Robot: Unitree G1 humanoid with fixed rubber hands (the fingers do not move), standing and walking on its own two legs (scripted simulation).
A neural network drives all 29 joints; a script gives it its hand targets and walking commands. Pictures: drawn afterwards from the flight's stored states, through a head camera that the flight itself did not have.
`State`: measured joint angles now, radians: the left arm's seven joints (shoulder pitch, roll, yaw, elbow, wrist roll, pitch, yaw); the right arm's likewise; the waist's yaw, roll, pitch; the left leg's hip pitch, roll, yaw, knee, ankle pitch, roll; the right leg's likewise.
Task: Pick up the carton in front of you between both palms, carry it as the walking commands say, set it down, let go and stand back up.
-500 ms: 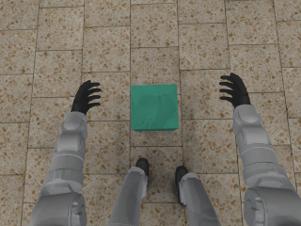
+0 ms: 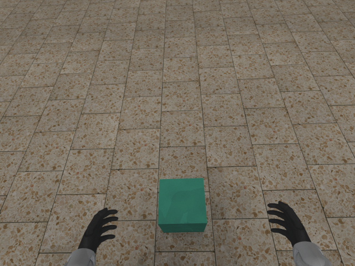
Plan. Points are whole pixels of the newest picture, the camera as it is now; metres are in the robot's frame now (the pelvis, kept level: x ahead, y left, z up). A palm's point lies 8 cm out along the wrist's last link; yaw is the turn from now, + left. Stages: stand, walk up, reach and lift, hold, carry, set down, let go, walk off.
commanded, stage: let go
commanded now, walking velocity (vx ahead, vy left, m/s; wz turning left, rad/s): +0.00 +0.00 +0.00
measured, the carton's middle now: (182, 206) +0.40 +0.05 -0.65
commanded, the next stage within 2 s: stand in 0.54 s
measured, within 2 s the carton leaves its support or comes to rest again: neither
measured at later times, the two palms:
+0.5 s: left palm (88, 250) +0.16 +0.23 -0.06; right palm (311, 257) +0.16 -0.24 -0.06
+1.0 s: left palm (64, 260) +0.14 +0.29 -0.09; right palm out of the picture +0.15 -0.28 -0.07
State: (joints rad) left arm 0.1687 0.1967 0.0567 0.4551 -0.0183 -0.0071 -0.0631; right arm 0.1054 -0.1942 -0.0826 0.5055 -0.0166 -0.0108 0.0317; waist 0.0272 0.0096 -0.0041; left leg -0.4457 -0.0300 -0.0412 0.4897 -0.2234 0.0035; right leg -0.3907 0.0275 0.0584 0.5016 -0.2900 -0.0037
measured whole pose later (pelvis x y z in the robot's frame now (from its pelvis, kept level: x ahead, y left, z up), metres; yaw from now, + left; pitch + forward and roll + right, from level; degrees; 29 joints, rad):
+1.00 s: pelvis +0.02 +0.01 +0.00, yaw -1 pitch -1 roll +0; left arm 0.20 0.34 0.03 0.74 0.04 0.01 0.02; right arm 0.16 -0.33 -0.04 0.78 -0.04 0.00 -0.02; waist 0.00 -0.03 0.01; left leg -0.20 -0.03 -0.03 0.49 -0.28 0.02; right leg -0.12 0.02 0.07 0.46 -0.32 0.01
